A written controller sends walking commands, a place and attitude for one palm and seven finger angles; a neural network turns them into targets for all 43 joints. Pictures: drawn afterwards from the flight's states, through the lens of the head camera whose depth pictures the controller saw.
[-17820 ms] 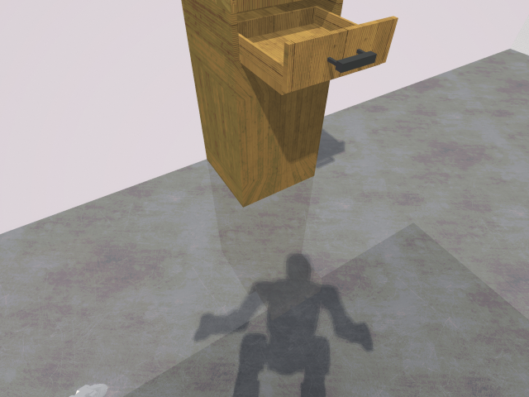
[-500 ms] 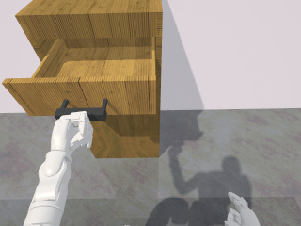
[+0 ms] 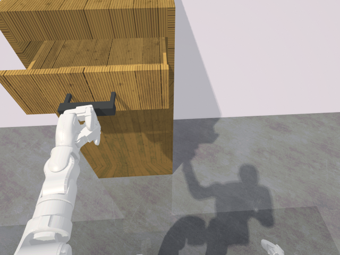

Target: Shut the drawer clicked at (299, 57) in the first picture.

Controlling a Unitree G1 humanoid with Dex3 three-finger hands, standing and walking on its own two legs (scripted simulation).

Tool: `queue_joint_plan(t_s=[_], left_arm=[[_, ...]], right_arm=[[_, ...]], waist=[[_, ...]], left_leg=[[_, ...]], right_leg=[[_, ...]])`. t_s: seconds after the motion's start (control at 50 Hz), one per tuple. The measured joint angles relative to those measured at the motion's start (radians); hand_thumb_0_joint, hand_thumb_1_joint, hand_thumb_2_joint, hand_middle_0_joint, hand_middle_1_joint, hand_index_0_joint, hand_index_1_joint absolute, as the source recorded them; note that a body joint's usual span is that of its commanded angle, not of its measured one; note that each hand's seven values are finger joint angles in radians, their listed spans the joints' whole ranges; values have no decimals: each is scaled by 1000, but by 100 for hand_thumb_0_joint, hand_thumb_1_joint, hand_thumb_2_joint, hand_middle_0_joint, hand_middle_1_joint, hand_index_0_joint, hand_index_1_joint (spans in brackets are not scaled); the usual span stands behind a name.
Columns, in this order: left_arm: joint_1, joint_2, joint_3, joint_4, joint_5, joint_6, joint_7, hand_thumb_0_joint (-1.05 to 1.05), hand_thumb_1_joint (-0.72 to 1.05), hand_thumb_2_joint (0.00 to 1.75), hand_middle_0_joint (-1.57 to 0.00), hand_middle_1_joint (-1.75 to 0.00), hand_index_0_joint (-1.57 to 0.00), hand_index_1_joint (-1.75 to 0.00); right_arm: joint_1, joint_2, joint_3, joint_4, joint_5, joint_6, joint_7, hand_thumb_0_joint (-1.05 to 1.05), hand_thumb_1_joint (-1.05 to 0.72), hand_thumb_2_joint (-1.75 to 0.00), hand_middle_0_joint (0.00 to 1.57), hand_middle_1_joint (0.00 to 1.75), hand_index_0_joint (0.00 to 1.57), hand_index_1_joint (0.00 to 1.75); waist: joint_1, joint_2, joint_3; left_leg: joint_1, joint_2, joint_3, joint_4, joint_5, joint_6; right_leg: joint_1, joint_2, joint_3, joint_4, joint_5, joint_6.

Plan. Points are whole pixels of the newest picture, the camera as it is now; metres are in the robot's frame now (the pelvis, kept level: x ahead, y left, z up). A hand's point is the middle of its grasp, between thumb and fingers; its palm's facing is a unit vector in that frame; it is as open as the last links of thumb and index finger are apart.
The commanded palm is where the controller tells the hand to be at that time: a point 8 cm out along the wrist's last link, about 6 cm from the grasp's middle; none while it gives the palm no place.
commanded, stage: push the drawer shut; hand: left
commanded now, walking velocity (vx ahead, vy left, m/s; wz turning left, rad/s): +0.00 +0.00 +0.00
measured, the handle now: (89, 102) +0.47 +0.21 +0.09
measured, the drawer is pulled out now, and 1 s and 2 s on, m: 0.14 0.04 0.00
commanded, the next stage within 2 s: pull the fist back off the drawer in 1.56 s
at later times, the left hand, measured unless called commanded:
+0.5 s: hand (97, 117) +0.42 +0.18 +0.09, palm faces +0.07 -1.00 -0.02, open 3.2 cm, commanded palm +0.40 +0.24 +0.09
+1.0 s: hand (104, 95) +0.49 +0.18 +0.09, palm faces +0.08 -1.00 -0.03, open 3.4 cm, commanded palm +0.47 +0.23 +0.09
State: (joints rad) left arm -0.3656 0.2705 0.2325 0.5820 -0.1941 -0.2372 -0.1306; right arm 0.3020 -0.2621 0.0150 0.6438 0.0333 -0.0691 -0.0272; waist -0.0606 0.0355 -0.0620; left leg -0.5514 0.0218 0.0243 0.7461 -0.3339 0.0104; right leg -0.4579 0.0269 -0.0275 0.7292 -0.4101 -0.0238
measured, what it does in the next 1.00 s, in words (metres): stands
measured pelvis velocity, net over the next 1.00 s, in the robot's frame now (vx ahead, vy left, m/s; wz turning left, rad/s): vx -0.02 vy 0.00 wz -0.02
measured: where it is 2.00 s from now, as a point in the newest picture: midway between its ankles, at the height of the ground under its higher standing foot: outside the picture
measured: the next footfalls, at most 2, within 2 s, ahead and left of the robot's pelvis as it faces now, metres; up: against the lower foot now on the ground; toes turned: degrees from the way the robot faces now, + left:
none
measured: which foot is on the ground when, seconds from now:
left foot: down 0.00-1.00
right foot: down 0.00-1.00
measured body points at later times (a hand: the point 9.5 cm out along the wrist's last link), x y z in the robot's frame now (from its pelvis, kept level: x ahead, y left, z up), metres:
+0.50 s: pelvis -0.01 +0.00 -0.01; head +0.04 +0.00 +0.44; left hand +0.41 +0.23 +0.09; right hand +0.07 -0.26 -0.12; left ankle +0.02 +0.11 -0.71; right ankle -0.03 -0.10 -0.71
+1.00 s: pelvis -0.02 +0.00 -0.02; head +0.08 +0.00 +0.42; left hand +0.48 +0.23 +0.10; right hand -0.03 -0.27 -0.13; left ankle +0.02 +0.11 -0.71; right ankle -0.03 -0.10 -0.71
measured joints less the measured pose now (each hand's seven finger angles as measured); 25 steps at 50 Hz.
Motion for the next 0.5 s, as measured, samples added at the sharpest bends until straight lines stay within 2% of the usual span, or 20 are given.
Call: queue_joint_plan(t_s=[0.28, 0.5], left_arm=[[-71, 14, 21, 77, 16, -6, -4, 1, 82, 88, -140, -160, -140, -160], [-232, 46, 34, 252, 36, -35, 2, 3, 80, 88, -140, -160, -140, -160]], right_arm=[[-1, 3, -2, -5, -4, 33, 7, 1, -91, -90, 20, 30, 20, 30], [2, 0, 6, 10, -6, 43, 2, 1, -91, -90, 20, 30, 20, 30]], waist=[[-9, -3, -9], [-21, -3, 4]], left_leg=[[-21, 3, 0, 18, -8, 4], [-73, 2, -15, 48, 2, 3]], right_leg=[[-17, 2, 1, 8, -2, 3], [-63, 3, -15, 36, 3, 1]])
